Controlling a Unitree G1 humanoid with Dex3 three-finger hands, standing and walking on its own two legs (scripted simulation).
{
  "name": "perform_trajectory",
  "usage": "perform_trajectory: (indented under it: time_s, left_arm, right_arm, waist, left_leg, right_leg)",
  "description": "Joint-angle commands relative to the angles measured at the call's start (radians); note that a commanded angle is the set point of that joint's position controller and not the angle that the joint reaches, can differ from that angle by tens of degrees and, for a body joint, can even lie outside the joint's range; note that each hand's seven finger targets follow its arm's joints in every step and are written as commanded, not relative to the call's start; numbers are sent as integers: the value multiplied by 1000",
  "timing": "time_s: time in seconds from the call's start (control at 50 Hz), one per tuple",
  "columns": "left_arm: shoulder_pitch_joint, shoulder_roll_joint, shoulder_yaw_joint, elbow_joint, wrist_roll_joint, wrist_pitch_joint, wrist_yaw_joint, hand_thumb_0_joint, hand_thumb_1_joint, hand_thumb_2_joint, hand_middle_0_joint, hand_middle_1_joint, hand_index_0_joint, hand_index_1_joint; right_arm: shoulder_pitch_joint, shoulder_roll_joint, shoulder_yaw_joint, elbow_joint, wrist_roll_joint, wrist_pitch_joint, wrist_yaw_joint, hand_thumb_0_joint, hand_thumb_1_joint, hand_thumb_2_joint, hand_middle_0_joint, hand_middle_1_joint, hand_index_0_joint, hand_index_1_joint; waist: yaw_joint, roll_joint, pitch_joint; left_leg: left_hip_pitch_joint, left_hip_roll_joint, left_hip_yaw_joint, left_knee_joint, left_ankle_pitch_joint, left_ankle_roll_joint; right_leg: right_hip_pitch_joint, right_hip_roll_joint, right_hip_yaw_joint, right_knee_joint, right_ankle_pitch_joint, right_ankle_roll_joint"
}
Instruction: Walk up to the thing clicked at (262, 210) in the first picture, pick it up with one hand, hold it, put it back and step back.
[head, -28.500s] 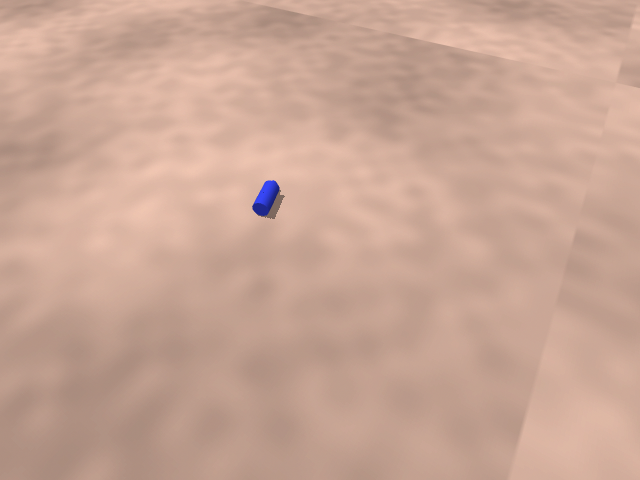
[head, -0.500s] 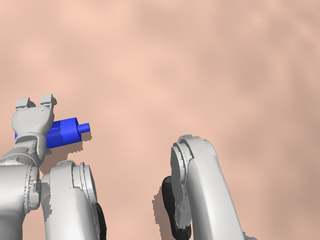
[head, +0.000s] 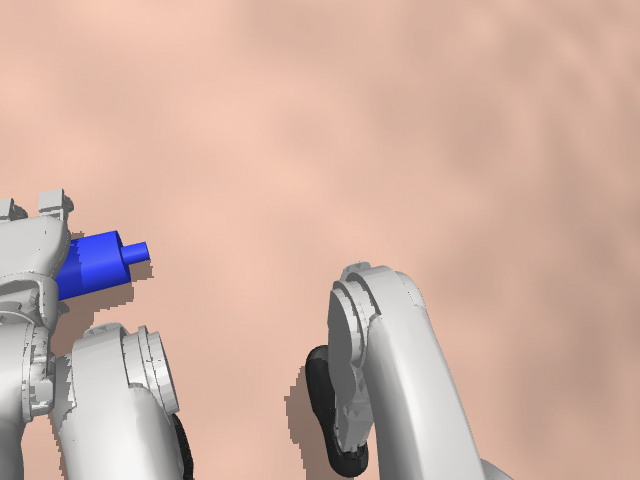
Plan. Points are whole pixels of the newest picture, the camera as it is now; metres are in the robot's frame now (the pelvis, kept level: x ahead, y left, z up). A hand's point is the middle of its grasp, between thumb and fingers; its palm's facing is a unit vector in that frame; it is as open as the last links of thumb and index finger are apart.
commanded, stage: rest palm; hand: left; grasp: from above
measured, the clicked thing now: (74, 268) +0.41 +0.24 -0.26
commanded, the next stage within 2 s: close in 1.08 s
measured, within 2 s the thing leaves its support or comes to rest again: neither
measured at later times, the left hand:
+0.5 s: hand (47, 276) +0.40 +0.26 -0.23, palm faces -0.44 -0.10 -0.89, open 14.2 cm
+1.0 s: hand (47, 277) +0.40 +0.26 -0.23, palm faces -0.45 -0.11 -0.89, open 14.1 cm
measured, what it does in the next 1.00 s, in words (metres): stands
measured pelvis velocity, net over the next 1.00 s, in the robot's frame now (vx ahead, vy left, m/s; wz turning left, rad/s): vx -0.01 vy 0.00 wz -0.04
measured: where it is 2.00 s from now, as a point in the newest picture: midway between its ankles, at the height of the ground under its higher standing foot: (263, 467)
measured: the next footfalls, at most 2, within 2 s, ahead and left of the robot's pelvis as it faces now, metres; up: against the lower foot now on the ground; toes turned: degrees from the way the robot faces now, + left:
none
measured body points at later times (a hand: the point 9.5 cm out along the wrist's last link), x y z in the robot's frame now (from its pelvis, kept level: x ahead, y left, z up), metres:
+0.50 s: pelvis +0.00 +0.00 +0.00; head +0.24 +0.10 +0.37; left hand +0.42 +0.26 -0.18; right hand +0.04 -0.25 -0.07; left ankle +0.06 +0.13 -0.26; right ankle +0.10 -0.13 -0.26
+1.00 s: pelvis -0.01 +0.00 +0.01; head +0.24 +0.11 +0.37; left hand +0.42 +0.27 -0.18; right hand +0.05 -0.25 -0.06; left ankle +0.06 +0.13 -0.26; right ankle +0.10 -0.13 -0.26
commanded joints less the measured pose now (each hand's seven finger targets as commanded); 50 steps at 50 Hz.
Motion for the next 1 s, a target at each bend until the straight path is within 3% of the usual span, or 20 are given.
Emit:
perform_trajectory:
  time_s: [0.0, 0.04, 0.1, 0.16, 0.3, 0.38, 0.5, 0.56, 0.58, 0.68, 0.72, 0.78, 0.88, 0.92, 0.98]
  left_arm:
    - [-233, 93, -7, -62, -27, 10, 39, 0, -563, 1022, -63, -982, -45, -999]
    - [-233, 59, -30, -37, -35, 7, 29, 0, -552, 1001, -61, -985, -48, -997]
    - [-240, 104, -15, -57, -37, -1, 31, 0, -566, 1011, -59, -992, -44, -1007]
    - [-227, 79, -42, -51, -39, -3, 30, 0, -560, 1015, -62, -992, -46, -1008]
    - [-222, 92, -41, -40, -37, -12, 51, 0, -559, 1015, -65, -1006, -50, -1021]
    - [-220, 95, -52, -59, -41, -10, 64, 0, -567, 1022, -65, -999, -46, -1018]
    - [-230, 78, -63, -32, -42, -1, 65, 0, -554, 1003, -64, -997, -49, -1012]
    - [-233, 91, -63, -46, -47, 1, 73, 0, -559, 1008, -63, -1005, -47, -1020]
    - [-233, 80, -68, -43, -47, 2, 74, 0, -549, 990, -61, -1007, -50, -1017]
    - [-231, 96, -70, -33, -55, 9, 72, 0, -567, 1028, -66, -1006, -45, -1027]
    - [-234, 75, -82, -30, -62, 11, 66, 0, -550, 995, -66, -1017, -54, -1029]
    - [-233, 111, -65, -28, -65, 13, 71, 0, -548, 991, -66, -1013, -54, -1025]
    - [-247, 77, -93, -29, -70, 16, 59, 0, -532, 993, -76, -1014, -64, -1026]
    - [-251, 111, -82, -40, -72, 12, 63, 0, -554, 1013, -68, -1012, -51, -1030]
    - [-252, 98, -100, -37, -70, 14, 59, 0, -552, 1018, -71, -1021, -53, -1039]
  right_arm:
    - [202, -288, -72, 6, 8, -20, 10, 0, -896, -902, 200, 300, 200, 300]
    - [195, -289, -63, -8, 5, -31, 19, 0, -896, -901, 200, 300, 200, 300]
    - [198, -301, -59, -12, 15, -37, 21, 0, -897, -903, 200, 300, 200, 300]
    - [179, -303, -51, -25, 18, -55, 30, 0, -898, -903, 200, 300, 200, 300]
    - [182, -323, -45, -41, 16, -71, 40, 0, -899, -904, 199, 300, 199, 300]
    - [175, -330, -52, -35, 24, -81, 43, 0, -901, -905, 199, 300, 200, 300]
    - [175, -333, -42, -42, 26, -93, 50, 0, -900, -905, 200, 300, 200, 300]
    - [162, -340, -45, -36, 33, -100, 49, 0, -901, -906, 199, 301, 200, 301]
    - [165, -339, -41, -41, 28, -101, 52, 0, -901, -906, 200, 301, 200, 301]
    - [170, -349, -41, -35, 40, -106, 48, 0, -901, -906, 199, 300, 199, 300]
    - [166, -344, -33, -48, 36, -113, 53, 0, -903, -907, 199, 301, 200, 301]
    - [173, -356, -30, -43, 46, -115, 52, 0, -903, -907, 199, 301, 199, 301]
    - [154, -350, -23, -55, 45, -127, 56, 0, -902, -906, 199, 300, 199, 300]
    - [153, -363, -25, -54, 51, -126, 51, 0, -902, -907, 199, 300, 199, 300]
    - [147, -356, -19, -52, 51, -123, 47, 0, -904, -908, 199, 300, 199, 300]
  waist:
    - [-51, 346, -607]
    - [-70, 322, -563]
    - [-57, 326, -594]
    - [-67, 320, -562]
    - [-79, 303, -539]
    - [-69, 314, -556]
    - [-92, 324, -526]
    - [-80, 342, -530]
    - [-92, 344, -529]
    - [-89, 318, -531]
    - [-102, 322, -522]
    - [-91, 323, -527]
    - [-106, 343, -510]
    - [-95, 338, -499]
    - [-108, 332, -491]
  left_leg:
    - [465, -15, 119, -289, 207, 27]
    - [444, -17, 114, -284, 183, 31]
    - [451, -15, 117, -278, 210, 31]
    - [445, -17, 114, -271, 199, 31]
    - [433, -15, 109, -276, 187, 31]
    - [445, -9, 100, -279, 196, 27]
    - [460, -7, 88, -279, 203, 23]
    - [465, -4, 86, -288, 197, 19]
    - [467, -5, 87, -286, 205, 21]
    - [453, -2, 84, -288, 184, 21]
    - [460, -5, 88, -284, 195, 22]
    - [461, -3, 85, -293, 201, 21]
    - [479, -2, 74, -294, 190, 17]
    - [468, 1, 65, -308, 168, 16]
    - [460, 1, 76, -300, 151, 17]
  right_leg:
    - [325, 60, -147, -215, 230, -74]
    - [312, 56, -154, -216, 211, -68]
    - [347, 61, -147, -229, 237, -69]
    - [331, 59, -151, -218, 224, -66]
    - [354, 68, -156, -243, 215, -67]
    - [366, 71, -153, -243, 225, -70]
    - [344, 68, -168, -230, 234, -67]
    - [347, 69, -165, -237, 229, -70]
    - [362, 70, -168, -242, 237, -68]
    - [372, 74, -161, -257, 223, -71]
    - [384, 74, -164, -258, 235, -67]
    - [392, 77, -163, -263, 239, -68]
    - [364, 71, -173, -246, 234, -69]
    - [350, 70, -174, -251, 212, -71]
    - [364, 73, -166, -265, 203, -72]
